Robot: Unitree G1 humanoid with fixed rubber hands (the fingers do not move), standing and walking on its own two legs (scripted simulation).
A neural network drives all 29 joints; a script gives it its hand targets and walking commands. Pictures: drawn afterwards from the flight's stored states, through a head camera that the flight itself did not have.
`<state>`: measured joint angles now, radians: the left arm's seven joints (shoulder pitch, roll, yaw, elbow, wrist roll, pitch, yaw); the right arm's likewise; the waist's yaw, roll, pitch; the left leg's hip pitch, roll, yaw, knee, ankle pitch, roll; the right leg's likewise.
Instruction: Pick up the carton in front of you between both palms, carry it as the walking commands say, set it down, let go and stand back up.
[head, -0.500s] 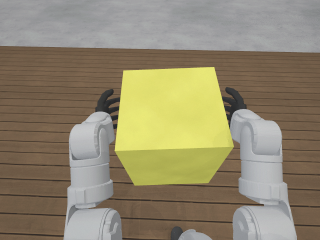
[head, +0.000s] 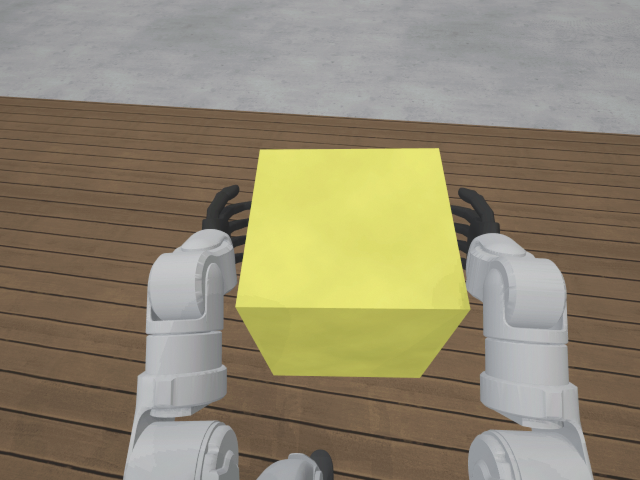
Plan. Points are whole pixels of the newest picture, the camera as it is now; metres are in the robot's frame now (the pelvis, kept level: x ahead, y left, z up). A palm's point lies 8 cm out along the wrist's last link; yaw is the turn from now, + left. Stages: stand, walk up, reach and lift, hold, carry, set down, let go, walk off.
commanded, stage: carry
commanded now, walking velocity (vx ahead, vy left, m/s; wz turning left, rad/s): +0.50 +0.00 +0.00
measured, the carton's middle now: (347, 274) +0.37 +0.02 +0.04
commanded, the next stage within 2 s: none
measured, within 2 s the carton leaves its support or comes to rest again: neither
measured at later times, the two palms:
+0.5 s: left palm (291, 111) +0.68 +0.13 +0.07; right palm (469, 114) +0.67 -0.17 +0.07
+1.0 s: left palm (285, 82) +0.83 +0.16 +0.03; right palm (434, 79) +0.83 -0.14 +0.03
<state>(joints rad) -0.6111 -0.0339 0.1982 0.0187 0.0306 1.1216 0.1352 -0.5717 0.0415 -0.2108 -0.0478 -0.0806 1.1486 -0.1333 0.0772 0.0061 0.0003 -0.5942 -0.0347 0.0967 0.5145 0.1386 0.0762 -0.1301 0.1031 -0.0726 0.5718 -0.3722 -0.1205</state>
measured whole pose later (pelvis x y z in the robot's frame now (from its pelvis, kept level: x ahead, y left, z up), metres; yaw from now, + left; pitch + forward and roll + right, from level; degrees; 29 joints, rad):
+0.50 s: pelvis +0.31 +0.00 -0.05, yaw +0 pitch +5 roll +0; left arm -0.64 -0.04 0.24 0.03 0.08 1.19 0.13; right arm -0.67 0.01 -0.21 0.11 -0.03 1.15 -0.14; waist -0.08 -0.02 -0.04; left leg -0.20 -0.09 0.08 0.69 -0.39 0.12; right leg -0.54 0.04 -0.09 0.44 0.23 -0.05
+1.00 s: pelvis +0.47 +0.01 -0.08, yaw +0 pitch +5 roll +1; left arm -0.64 -0.01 0.21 0.05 0.05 1.17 0.13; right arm -0.62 0.04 -0.21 0.04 -0.07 1.16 -0.14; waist 0.01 -0.04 -0.01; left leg -0.41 -0.03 0.04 0.60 -0.09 0.06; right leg -0.37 0.03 -0.08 0.66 -0.20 -0.07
